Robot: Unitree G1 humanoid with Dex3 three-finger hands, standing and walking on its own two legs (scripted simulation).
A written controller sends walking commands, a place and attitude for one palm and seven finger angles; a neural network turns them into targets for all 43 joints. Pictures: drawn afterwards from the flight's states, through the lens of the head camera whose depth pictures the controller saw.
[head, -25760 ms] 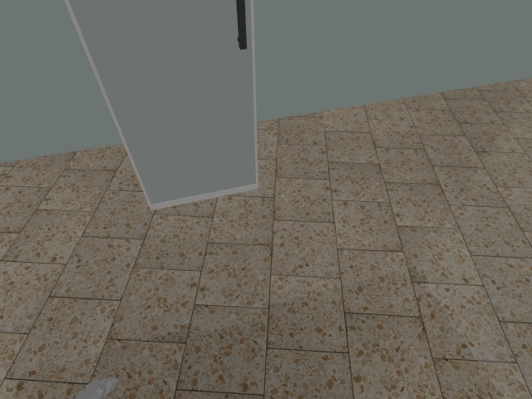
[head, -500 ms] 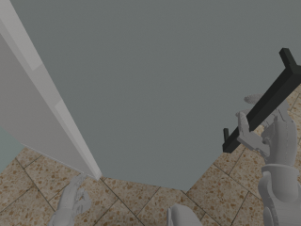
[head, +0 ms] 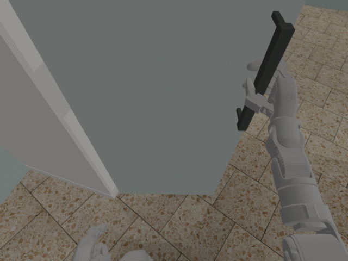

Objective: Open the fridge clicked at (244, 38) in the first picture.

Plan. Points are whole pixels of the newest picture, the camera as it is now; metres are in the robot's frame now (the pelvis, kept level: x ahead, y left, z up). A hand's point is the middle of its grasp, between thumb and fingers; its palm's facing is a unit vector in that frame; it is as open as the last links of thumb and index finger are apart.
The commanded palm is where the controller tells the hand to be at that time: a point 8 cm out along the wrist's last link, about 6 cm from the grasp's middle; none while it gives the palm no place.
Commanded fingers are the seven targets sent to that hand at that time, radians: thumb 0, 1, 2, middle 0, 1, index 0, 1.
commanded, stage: stop walking and hold the door back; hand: right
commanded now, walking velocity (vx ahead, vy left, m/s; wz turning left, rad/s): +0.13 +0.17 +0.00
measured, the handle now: (256, 82) +0.47 -0.15 +0.16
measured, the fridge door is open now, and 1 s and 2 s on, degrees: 72 73 72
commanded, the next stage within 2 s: loosen the grip on the handle in 0.38 s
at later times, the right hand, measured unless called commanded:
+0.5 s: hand (250, 95) +0.42 -0.13 +0.16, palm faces +0.06 +0.99 -0.13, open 5.8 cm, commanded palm +0.39 -0.18 +0.16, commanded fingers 0.00 -0.66 -0.78 0.45 1.40 0.45 1.40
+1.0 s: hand (248, 99) +0.42 -0.13 +0.15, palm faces +0.08 +0.99 -0.11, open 13.8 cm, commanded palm +0.38 -0.18 +0.16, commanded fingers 0.00 0.55 -0.20 0.25 1.15 0.25 1.15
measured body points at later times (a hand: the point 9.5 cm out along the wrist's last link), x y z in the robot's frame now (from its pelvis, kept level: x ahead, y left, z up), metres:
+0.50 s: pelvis -0.01 +0.00 -0.01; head +0.01 +0.00 +0.44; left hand +0.13 +0.28 -0.09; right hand +0.41 -0.18 +0.17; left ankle +0.00 +0.12 -0.74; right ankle +0.02 -0.11 -0.74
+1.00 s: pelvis -0.03 +0.00 -0.01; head -0.01 +0.00 +0.44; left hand +0.02 +0.26 -0.12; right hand +0.41 -0.18 +0.16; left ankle +0.00 +0.12 -0.74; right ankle +0.02 -0.11 -0.74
